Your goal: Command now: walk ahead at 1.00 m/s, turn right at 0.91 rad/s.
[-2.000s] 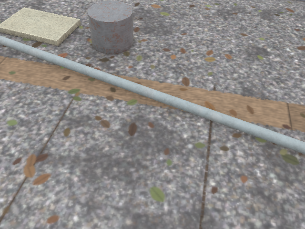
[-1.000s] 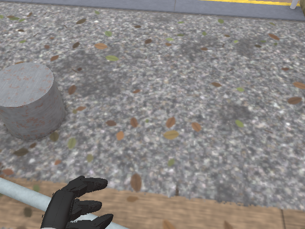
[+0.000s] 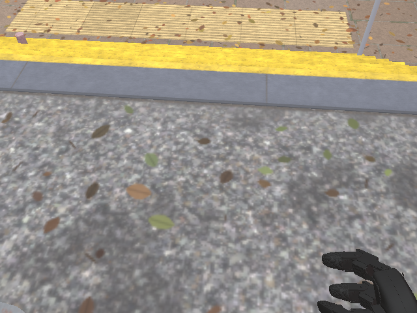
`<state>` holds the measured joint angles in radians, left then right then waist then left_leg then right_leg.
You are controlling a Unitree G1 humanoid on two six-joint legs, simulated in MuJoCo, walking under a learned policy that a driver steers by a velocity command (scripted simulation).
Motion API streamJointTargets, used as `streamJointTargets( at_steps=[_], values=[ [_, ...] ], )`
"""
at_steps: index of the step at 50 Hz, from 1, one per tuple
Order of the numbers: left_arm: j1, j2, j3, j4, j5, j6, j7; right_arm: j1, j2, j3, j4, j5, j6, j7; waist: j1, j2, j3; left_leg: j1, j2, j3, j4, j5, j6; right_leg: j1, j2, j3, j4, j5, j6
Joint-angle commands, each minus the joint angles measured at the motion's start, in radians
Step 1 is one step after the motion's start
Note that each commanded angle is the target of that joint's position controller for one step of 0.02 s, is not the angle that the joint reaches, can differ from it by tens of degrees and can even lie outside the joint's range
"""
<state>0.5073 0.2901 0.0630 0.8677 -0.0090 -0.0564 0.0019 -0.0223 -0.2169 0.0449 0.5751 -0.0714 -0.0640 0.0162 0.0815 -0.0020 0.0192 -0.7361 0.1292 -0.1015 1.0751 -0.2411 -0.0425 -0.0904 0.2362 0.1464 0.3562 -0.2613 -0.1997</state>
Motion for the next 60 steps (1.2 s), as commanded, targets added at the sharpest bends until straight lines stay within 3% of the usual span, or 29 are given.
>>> streamJointTargets(
  at_steps=[1, 4, 6, 7, 9, 10, 11, 12, 14, 18, 23, 28, 30, 31, 32, 33, 35, 39, 42, 44, 46, 49, 50, 51, 52, 53, 55, 56, 60],
  values=[
    [-0.016, 0.147, 0.036, -0.071, -0.008, -0.018, 0.001, -0.112, -0.073, -0.009, -0.088, 0.014, 0.0, 0.011, -0.005, -0.001, 0.056, 0.135, -0.077, 0.132, -0.274, 0.237, -0.012, -0.172, -0.183, 0.221, -0.145, 0.57, -0.044],
    [0.025, 0.168, 0.047, -0.057, -0.006, -0.013, 0.001, -0.154, -0.09, -0.009, -0.103, 0.033, -0.008, 0.001, 0.042, -0.062, 0.012, 0.188, -0.136, 0.132, -0.432, 0.326, 0.007, -0.038, -0.212, 0.256, -0.092, 0.756, -0.002],
    [-0.025, 0.183, 0.051, -0.065, -0.005, -0.023, 0.007, -0.086, -0.12, -0.022, -0.085, 0.036, -0.015, -0.011, 0.001, -0.063, -0.039, 0.361, -0.167, 0.126, -0.541, 0.34, 0.04, -0.004, -0.224, 0.24, -0.019, 0.91, 0.033],
    [-0.038, 0.207, 0.056, -0.067, 0.001, -0.029, 0.008, 0.003, -0.158, -0.04, -0.06, 0.039, -0.018, -0.02, -0.041, -0.069, -0.101, 0.478, -0.185, 0.111, -0.544, 0.315, 0.054, 0.03, -0.243, 0.258, 0.076, 0.997, 0.048],
    [-0.152, 0.234, 0.059, -0.085, 0.024, -0.042, -0.002, 0.359, -0.245, -0.09, 0.046, 0.051, -0.026, -0.047, -0.251, -0.051, -0.236, 0.783, -0.139, 0.095, -0.564, 0.212, 0.089, 0.0, -0.239, 0.217, 0.443, 0.974, 0.062],
    [-0.177, 0.132, 0.033, -0.103, 0.038, -0.051, -0.003, 0.55, -0.286, -0.112, 0.093, 0.031, -0.029, -0.063, -0.306, 0.038, -0.315, 1.003, 0.002, -0.057, -0.505, -0.05, 0.12, -0.171, -0.19, 0.156, 0.762, 0.571, 0.064],
    [0.036, -0.002, -0.003, -0.138, -0.017, -0.045, -0.007, 0.479, -0.354, -0.131, 0.088, 0.013, -0.03, -0.051, -0.121, 0.422, -0.447, 1.199, 0.318, -0.695, -0.669, -0.157, 0.289, -0.456, -0.049, 0.032, 1.083, -0.206, 0.122],
    [0.005, 0.078, -0.01, -0.106, 0.019, -0.03, 0.004, 0.374, -0.27, -0.136, 0.064, 0.022, -0.019, -0.028, -0.138, 0.217, -0.362, 1.092, 0.265, -0.82, -0.769, -0.506, 0.326, -0.596, -0.138, 0.01, 1.117, -0.114, 0.094],
    [-0.213, 0.107, -0.004, -0.143, 0.049, -0.019, -0.014, 0.304, -0.143, -0.111, 0.092, 0.026, -0.024, -0.019, -0.131, -0.027, -0.086, 0.782, 0.175, -0.541, -0.829, -0.383, 0.284, -0.61, -0.203, -0.009, 1.013, -0.004, 0.096],
    [-0.296, 0.037, -0.033, -0.213, 0.059, 0.005, -0.045, 0.419, -0.111, -0.099, 0.206, 0.041, -0.055, -0.011, -0.078, 0.06, 0.01, 0.624, 0.084, -0.282, -0.891, -0.134, 0.231, -0.627, -0.251, 0.023, 0.869, -0.046, 0.1],
    [-0.561, 0.028, -0.076, -0.338, 0.062, -0.02, -0.07, 0.444, -0.163, -0.109, 0.221, 0.066, -0.061, -0.004, -0.084, 0.051, 0.098, 0.443, -0.019, -0.096, -1.019, 0.167, 0.234, -0.514, -0.3, -0.137, 0.416, 0.221, 0.159],
    [-0.57, 0.08, -0.061, -0.325, 0.05, -0.027, -0.047, 0.527, -0.259, -0.13, 0.255, 0.076, -0.055, 0.004, -0.089, 0.055, 0.012, 0.597, 0.012, -0.064, -0.89, 0.729, 0.211, -0.224, -0.212, -0.191, 0.225, 0.251, 0.143],
    [-0.321, 0.129, -0.031, -0.251, 0.064, -0.035, -0.019, 0.535, -0.292, -0.136, 0.271, 0.073, -0.043, -0.003, 0.037, 0.07, -0.148, 0.582, -0.017, -0.043, -0.499, 0.841, 0.178, 0.078, -0.187, -0.184, 0.191, 0.143, 0.121],
    [-0.16, 0.187, -0.006, -0.22, 0.081, -0.041, 0.004, 0.51, -0.262, -0.13, 0.254, 0.076, -0.045, -0.002, 0.115, 0.05, -0.233, 0.385, -0.065, -0.035, -0.225, 0.606, 0.167, 0.314, -0.327, -0.064, 0.201, 0.021, 0.105],
    [-0.043, 0.258, 0.016, -0.205, 0.114, -0.043, 0.019, 0.557, -0.095, -0.098, 0.21, 0.086, -0.049, -0.007, 0.077, -0.172, -0.389, 0.145, -0.142, 0.012, 0.135, -0.177, 0.159, 0.546, -0.654, 0.336, 0.156, -0.258, 0.066],
    [-0.065, 0.264, 0.024, -0.213, 0.088, -0.027, 0.015, 0.572, -0.139, -0.1, 0.175, 0.111, -0.036, -0.012, 0.052, -0.25, -0.484, 0.017, -0.163, 0.013, 0.327, -0.202, 0.163, 0.53, -0.738, 0.687, -0.026, -0.394, -0.005],
    [-0.197, 0.107, -0.002, -0.196, 0.063, -0.033, 0.007, 0.391, -0.161, -0.106, 0.169, 0.075, -0.014, -0.006, 0.019, -0.075, -0.144, -0.073, -0.066, 0.028, 0.277, -0.038, 0.156, 0.252, -0.614, 0.363, -0.065, -0.255, 0.025],
    [-0.188, 0.039, -0.014, -0.118, 0.037, -0.067, -0.001, 0.334, -0.081, -0.097, 0.14, 0.043, 0.044, 0.025, -0.085, -0.081, 0.026, -0.024, -0.005, 0.032, 0.197, -0.058, 0.115, -0.006, -0.542, 0.045, -0.156, 0.179, 0.053],
    [-0.232, 0.037, -0.017, -0.093, 0.025, -0.087, -0.007, 0.232, -0.058, -0.086, 0.067, 0.029, 0.041, 0.035, -0.135, -0.096, 0.084, -0.014, -0.028, 0.058, -0.012, 0.033, 0.094, -0.067, -0.494, -0.165, -0.16, 0.695, 0.065],
    [-0.297, 0.051, -0.014, -0.097, 0.017, -0.092, -0.008, 0.212, -0.053, -0.073, 0.072, 0.037, 0.021, 0.057, -0.147, -0.09, 0.065, 0.238, -0.097, 0.146, -0.348, 0.271, 0.096, -0.183, -0.378, -0.325, -0.172, 0.651, 0.111],
    [-0.256, 0.123, 0.0, -0.082, 0.005, -0.097, -0.007, 0.253, -0.07, -0.077, 0.099, 0.035, 0.016, 0.069, -0.155, -0.094, 0.01, 0.456, -0.168, 0.195, -0.434, 0.396, 0.108, -0.198, -0.4, -0.322, -0.121, 0.719, 0.117],
    [-0.23, 0.175, 0.011, -0.076, -0.009, -0.064, 0.009, 0.508, -0.144, -0.106, 0.197, 0.0, 0.005, 0.046, -0.264, -0.044, -0.127, 0.731, -0.209, 0.147, -0.531, 0.414, 0.168, -0.126, -0.391, -0.331, 0.308, 0.798, 0.148],
    [-0.184, 0.152, 0.004, -0.071, -0.01, -0.049, 0.014, 0.543, -0.199, -0.119, 0.215, -0.01, -0.002, 0.031, -0.272, 0.021, -0.151, 0.811, -0.132, 0.09, -0.585, 0.659, 0.185, -0.174, -0.314, -0.343, 0.595, 0.437, 0.17],
    [0.018, 0.022, -0.022, -0.075, 0.003, -0.027, 0.012, 0.489, -0.302, -0.133, 0.19, -0.009, -0.007, 0.017, -0.126, 0.278, -0.279, 1.046, 0.17, -0.168, -0.356, 1.565, 0.277, -0.387, -0.203, -0.289, 1.058, -0.502, 0.199],
    [0.095, 0.062, -0.029, -0.072, -0.032, -0.009, 0.024, 0.519, -0.306, -0.14, 0.149, 0.052, -0.004, 0.011, -0.169, 0.212, -0.569, 1.197, 0.326, -0.396, -0.391, 1.653, 0.408, -0.469, -0.162, -0.043, 1.203, -0.43, 0.192],
    [0.014, 0.103, -0.025, -0.076, -0.011, 0.001, 0.031, 0.41, -0.266, -0.135, 0.121, 0.08, 0.01, -0.005, -0.149, 0.099, -0.497, 1.037, 0.265, -0.356, -0.501, 1.336, 0.391, -0.466, -0.22, -0.04, 1.157, -0.28, 0.194],
    [-0.101, 0.098, -0.031, -0.086, 0.031, 0.014, 0.025, 0.278, -0.145, -0.092, 0.13, 0.078, 0.025, -0.018, -0.085, 0.02, -0.205, 0.74, 0.156, -0.253, -0.616, 0.974, 0.337, -0.484, -0.284, -0.087, 0.98, -0.211, 0.207],
    [-0.092, 0.086, -0.033, -0.077, 0.043, 0.035, 0.022, 0.279, -0.117, -0.079, 0.139, 0.076, 0.024, -0.024, -0.07, 0.02, -0.154, 0.622, 0.131, -0.202, -0.655, 0.973, 0.313, -0.411, -0.297, -0.088, 0.906, -0.192, 0.21],
    [-0.085, 0.011, -0.046, -0.061, 0.025, 0.074, 0.015, 0.262, -0.119, -0.073, 0.169, 0.044, 0.008, -0.017, -0.026, 0.045, -0.166, 0.434, 0.072, -0.051, -0.722, 0.969, 0.298, -0.219, -0.279, -0.119, 0.686, -0.133, 0.213]
  ],
)
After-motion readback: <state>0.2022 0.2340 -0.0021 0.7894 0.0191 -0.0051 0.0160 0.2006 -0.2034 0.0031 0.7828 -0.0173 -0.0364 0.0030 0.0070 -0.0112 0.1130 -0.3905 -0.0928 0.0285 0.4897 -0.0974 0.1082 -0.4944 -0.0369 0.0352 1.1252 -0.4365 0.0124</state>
